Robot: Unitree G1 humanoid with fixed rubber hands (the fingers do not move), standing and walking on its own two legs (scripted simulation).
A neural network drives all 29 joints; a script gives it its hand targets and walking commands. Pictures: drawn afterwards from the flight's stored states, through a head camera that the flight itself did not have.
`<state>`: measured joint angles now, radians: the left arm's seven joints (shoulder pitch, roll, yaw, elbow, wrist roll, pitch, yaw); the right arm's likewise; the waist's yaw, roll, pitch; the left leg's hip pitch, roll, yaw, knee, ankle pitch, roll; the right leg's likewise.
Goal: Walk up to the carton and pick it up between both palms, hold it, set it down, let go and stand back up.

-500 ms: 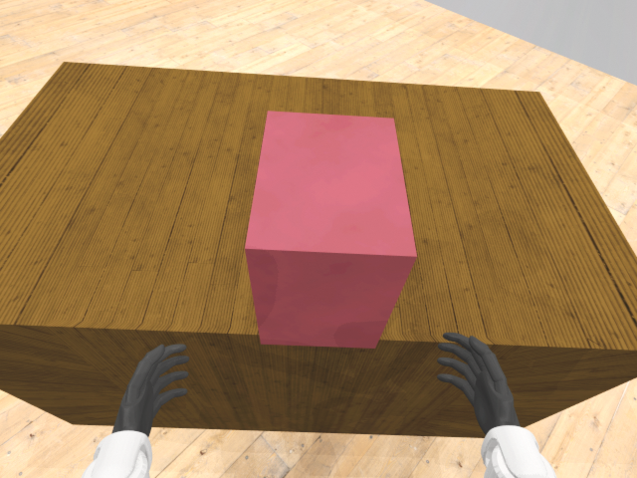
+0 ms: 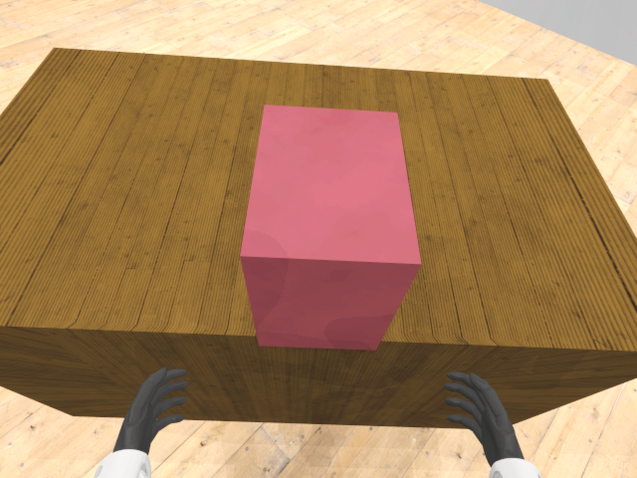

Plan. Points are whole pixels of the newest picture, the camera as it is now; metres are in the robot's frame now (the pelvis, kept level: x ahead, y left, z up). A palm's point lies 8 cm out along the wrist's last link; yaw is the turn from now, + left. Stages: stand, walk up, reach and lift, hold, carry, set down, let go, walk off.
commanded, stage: set down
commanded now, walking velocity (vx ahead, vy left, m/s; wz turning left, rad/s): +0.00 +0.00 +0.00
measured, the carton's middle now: (324, 236) +0.40 +0.01 +0.04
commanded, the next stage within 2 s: let go in 0.38 s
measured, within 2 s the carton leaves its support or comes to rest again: neither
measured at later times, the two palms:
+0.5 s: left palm (142, 452) +0.16 +0.23 -0.08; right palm (489, 441) +0.17 -0.21 -0.07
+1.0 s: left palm (116, 446) +0.16 +0.26 -0.08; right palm (514, 436) +0.18 -0.24 -0.07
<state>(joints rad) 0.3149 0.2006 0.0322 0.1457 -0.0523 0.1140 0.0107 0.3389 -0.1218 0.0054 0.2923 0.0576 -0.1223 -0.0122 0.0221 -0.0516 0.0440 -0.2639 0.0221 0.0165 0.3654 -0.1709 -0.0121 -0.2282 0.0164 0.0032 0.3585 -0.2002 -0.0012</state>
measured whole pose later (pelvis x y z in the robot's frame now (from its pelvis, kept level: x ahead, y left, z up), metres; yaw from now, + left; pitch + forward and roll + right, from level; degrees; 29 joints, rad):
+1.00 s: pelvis +0.02 +0.00 -0.01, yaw +0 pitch +3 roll +0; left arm 0.27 0.30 0.03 0.45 0.04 0.02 0.01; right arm 0.20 -0.23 -0.02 0.65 -0.04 -0.10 0.00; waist 0.02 -0.05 -0.03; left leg -0.26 0.02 0.02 0.48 -0.27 -0.01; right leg -0.22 0.02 0.00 0.46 -0.29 0.00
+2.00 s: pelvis +0.01 +0.01 -0.01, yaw +0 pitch +0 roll -1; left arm 0.28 0.35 0.03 0.58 0.03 -0.02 -0.01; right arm 0.22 -0.29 -0.04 0.65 -0.04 -0.05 0.00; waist 0.02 -0.05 -0.04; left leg -0.26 0.02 0.02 0.58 -0.31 0.01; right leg -0.21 0.01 0.00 0.54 -0.33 0.00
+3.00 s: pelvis +0.00 +0.01 -0.01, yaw +0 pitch -1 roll -1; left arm 0.28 0.35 0.03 0.63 0.02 -0.03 -0.01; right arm 0.22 -0.29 -0.04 0.65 -0.03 -0.05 0.00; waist 0.02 -0.03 -0.01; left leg -0.26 0.02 0.02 0.58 -0.29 0.01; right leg -0.21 0.01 0.00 0.54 -0.31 0.00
